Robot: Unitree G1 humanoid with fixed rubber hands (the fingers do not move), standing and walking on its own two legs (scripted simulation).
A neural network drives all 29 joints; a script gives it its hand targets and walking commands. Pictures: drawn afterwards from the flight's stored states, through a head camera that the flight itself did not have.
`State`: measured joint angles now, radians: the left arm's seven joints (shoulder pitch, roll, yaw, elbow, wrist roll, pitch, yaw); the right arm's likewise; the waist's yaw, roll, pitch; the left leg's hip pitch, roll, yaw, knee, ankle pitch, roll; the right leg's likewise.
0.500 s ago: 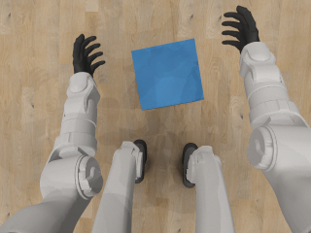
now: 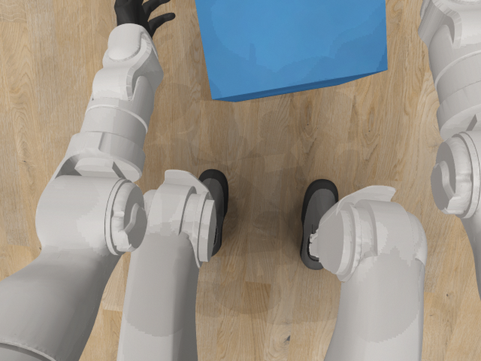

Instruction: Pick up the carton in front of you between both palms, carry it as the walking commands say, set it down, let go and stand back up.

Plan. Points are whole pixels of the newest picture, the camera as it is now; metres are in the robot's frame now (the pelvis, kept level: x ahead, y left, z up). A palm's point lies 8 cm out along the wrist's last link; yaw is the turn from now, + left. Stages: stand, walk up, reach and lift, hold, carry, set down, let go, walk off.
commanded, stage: reach and lift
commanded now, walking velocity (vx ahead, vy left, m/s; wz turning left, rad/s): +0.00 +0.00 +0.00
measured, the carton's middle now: (282, 23) +0.54 -0.02 -0.27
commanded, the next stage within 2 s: none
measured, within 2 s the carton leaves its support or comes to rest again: leaves its support in 0.88 s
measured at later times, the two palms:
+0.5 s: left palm (151, 24) +0.52 +0.15 -0.18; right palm out of the picture +0.56 -0.18 -0.19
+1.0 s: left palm out of the picture +0.54 +0.13 -0.15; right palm out of the picture +0.56 -0.17 -0.18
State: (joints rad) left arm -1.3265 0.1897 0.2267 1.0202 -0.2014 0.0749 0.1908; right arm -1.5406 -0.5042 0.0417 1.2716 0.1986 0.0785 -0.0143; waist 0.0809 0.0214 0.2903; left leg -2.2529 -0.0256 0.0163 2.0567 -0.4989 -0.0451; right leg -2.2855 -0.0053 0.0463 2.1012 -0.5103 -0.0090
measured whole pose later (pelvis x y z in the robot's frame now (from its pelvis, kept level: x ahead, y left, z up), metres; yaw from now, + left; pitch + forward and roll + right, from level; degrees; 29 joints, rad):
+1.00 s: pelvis +0.01 +0.00 -0.03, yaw +0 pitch +39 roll +4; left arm -1.32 0.10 0.38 0.91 -0.11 0.18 0.21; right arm -1.42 -0.34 0.00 1.06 0.06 0.20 -0.08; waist 0.07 0.08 0.21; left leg -2.31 -0.07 -0.03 2.16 -0.51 -0.09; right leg -2.34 0.00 0.03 2.20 -0.54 -0.02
